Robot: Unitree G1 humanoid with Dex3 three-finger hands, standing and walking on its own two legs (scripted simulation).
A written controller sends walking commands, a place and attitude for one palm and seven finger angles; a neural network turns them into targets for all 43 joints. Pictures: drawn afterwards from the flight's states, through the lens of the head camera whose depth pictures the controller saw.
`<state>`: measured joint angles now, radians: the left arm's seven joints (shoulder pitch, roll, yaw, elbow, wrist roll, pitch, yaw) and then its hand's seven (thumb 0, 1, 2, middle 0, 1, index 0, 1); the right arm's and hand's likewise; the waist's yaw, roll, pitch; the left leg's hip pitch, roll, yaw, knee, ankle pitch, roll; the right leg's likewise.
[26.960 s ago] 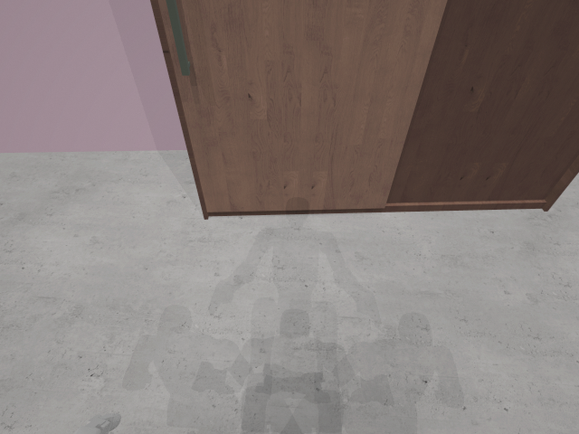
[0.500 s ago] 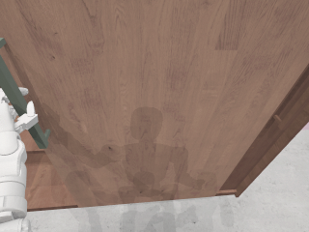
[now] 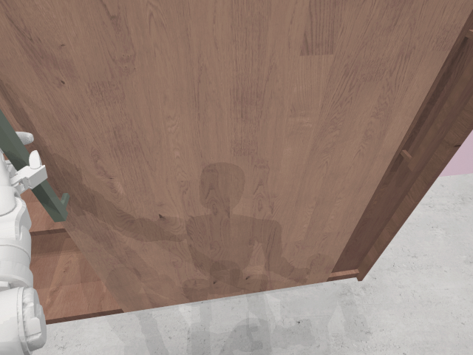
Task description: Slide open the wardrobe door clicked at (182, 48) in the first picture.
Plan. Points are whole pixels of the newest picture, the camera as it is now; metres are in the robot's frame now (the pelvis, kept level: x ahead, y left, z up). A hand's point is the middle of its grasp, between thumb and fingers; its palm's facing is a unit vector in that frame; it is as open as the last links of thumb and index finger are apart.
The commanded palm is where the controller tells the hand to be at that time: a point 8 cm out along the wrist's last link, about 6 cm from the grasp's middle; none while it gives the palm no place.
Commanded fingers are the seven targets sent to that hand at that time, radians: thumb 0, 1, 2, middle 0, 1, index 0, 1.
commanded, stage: stop walking and hold the door there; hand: left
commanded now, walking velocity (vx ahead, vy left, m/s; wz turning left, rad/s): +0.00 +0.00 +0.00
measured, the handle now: (27, 153) +0.42 +0.39 +0.14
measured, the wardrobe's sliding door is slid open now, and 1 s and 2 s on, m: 0.66 0.66 0.66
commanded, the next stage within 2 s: loosen the grip on the handle in 1.18 s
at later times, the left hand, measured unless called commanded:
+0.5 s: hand (39, 176) +0.39 +0.36 +0.12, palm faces +0.38 -0.90 -0.23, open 5.5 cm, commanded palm +0.35 +0.38 +0.10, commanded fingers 0.00 0.90 0.90 -0.45 -1.40 -0.45 -1.40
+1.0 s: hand (40, 176) +0.38 +0.35 +0.12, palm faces +0.36 -0.91 -0.19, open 5.6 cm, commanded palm +0.35 +0.39 +0.10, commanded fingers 0.00 0.90 0.90 -0.45 -1.40 -0.45 -1.40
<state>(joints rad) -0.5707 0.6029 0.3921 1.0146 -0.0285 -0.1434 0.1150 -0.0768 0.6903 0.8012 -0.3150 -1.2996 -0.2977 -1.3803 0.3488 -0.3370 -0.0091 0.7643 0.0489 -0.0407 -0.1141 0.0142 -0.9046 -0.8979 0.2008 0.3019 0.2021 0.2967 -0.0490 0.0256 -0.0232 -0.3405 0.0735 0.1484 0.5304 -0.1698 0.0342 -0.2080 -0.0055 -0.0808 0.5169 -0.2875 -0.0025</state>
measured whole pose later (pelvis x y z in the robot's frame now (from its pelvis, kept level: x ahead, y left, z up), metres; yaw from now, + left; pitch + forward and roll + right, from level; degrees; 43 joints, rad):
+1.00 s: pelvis -0.04 +0.08 -0.01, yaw +6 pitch -3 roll -1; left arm -0.71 0.41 0.23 0.79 -0.04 -0.10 0.06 -0.10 0.73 0.80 -0.46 -1.40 -0.32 -1.40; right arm 0.23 -0.28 0.04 0.73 0.05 -0.05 -0.10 0.01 -0.90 -0.90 0.20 0.30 0.20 0.30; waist -0.03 0.00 0.15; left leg -0.37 0.06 0.08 0.59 -0.17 0.01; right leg -0.19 0.02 -0.11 0.60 -0.37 -0.04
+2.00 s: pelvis -0.04 +0.10 -0.01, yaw +3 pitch +5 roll -2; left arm -0.67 0.41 0.29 0.89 0.01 -0.15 0.07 -0.01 -0.54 0.20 -0.31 -1.20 -0.34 -1.24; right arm 0.36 -0.25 0.01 0.73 0.03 -0.11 -0.06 0.01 -0.90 -0.90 0.20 0.30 0.20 0.30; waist -0.06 0.01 -0.04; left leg -0.55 0.03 0.05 0.66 -0.20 0.04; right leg -0.38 0.02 -0.06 0.66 -0.37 -0.02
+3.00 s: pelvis -0.02 +0.11 -0.01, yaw +3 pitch +5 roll -2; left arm -0.21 0.44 0.42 0.42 -0.12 -0.07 -0.09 -0.01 -0.54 0.20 -0.26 -1.15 -0.25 -1.15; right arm 0.30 -0.25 0.02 0.62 0.05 -0.09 -0.09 0.01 -0.90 -0.90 0.20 0.30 0.20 0.30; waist 0.00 0.02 -0.08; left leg -0.52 0.03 0.05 0.68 -0.25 0.04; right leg -0.33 0.02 -0.06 0.64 -0.39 -0.01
